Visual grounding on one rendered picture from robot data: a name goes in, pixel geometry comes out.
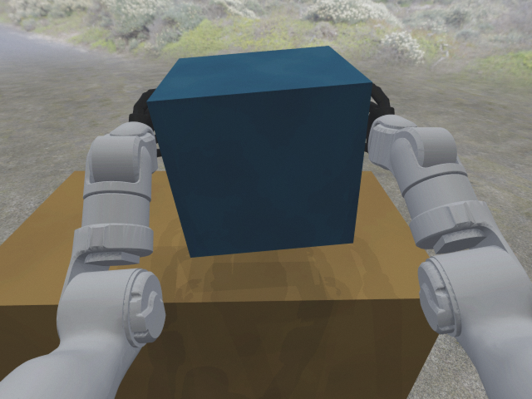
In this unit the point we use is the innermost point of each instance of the pedestal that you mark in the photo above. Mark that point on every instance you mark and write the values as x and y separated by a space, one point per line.
340 321

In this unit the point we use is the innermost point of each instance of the left robot hand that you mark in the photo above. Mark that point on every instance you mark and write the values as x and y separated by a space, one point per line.
141 113

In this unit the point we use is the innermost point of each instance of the right robot hand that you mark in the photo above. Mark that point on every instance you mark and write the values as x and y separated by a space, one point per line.
376 110

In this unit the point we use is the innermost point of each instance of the right robot upper arm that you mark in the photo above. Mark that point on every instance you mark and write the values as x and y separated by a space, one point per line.
480 297

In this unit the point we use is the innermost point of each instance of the left robot upper arm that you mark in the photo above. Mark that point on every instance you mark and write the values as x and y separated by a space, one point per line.
104 320

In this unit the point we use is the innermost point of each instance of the carton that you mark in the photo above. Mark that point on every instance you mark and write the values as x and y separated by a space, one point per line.
263 150

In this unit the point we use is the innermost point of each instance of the robot left forearm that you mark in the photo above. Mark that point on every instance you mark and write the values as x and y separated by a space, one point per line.
116 208

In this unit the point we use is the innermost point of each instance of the robot right forearm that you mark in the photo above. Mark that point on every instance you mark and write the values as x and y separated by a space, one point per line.
445 213

